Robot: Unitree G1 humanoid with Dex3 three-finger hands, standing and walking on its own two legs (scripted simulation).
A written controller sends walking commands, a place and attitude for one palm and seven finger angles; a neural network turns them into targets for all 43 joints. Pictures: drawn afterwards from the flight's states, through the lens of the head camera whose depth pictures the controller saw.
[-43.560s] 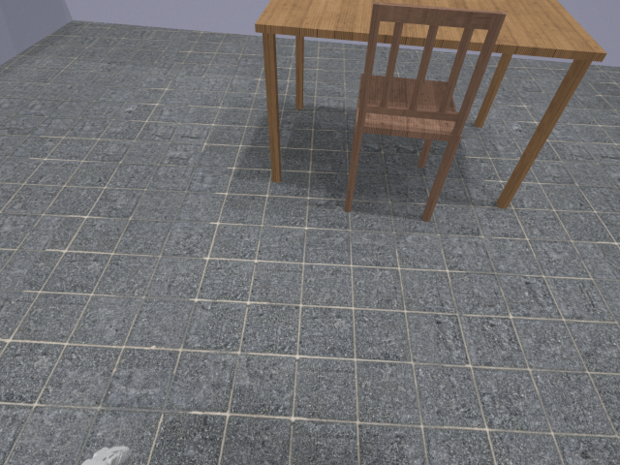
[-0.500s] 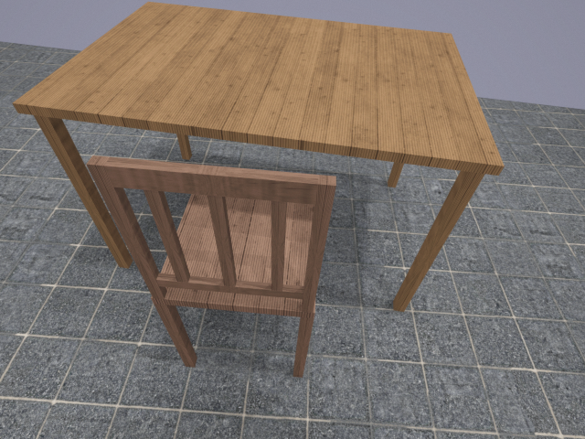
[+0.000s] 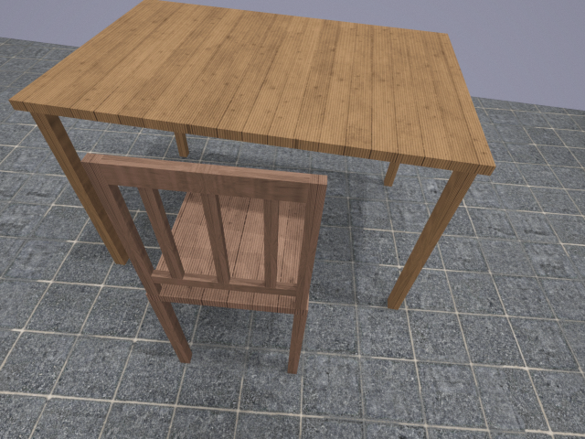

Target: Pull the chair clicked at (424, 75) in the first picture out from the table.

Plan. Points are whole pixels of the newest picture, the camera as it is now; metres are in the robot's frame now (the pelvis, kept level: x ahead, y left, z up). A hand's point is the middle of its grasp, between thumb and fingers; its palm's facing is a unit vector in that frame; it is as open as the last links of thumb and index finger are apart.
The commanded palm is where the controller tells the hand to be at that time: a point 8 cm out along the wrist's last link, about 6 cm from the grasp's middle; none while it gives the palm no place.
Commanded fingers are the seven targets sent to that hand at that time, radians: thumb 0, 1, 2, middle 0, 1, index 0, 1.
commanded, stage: look again from close up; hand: left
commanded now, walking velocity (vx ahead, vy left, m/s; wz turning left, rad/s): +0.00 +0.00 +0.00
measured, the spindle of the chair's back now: (217, 241) +0.48 +0.18 -0.08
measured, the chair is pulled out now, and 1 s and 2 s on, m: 0.17 0.17 0.17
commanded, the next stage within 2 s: come to a stop and stand still in 0.40 s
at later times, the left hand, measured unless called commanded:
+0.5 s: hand out of the picture -0.02 +0.16 -0.18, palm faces +0.00 -0.99 -0.17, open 7.4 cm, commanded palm none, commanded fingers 0.00 0.90 0.90 -0.20 -0.30 -0.20 -0.30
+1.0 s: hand out of the picture +0.05 +0.20 -0.17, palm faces +0.01 -0.97 -0.25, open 7.4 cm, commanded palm none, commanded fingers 0.00 0.90 0.90 -0.20 -0.30 -0.20 -0.30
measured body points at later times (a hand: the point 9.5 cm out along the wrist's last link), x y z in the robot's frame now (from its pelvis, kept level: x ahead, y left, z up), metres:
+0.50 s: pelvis +0.00 -0.01 +0.00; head +0.01 +0.01 +0.45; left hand -0.01 +0.21 -0.16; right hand +0.01 -0.23 -0.15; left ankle +0.03 +0.11 -0.74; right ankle -0.03 -0.16 -0.74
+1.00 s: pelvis -0.02 -0.01 -0.01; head -0.01 +0.00 +0.44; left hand +0.05 +0.25 -0.16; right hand +0.08 -0.26 -0.14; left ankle +0.03 +0.11 -0.74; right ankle -0.03 -0.16 -0.74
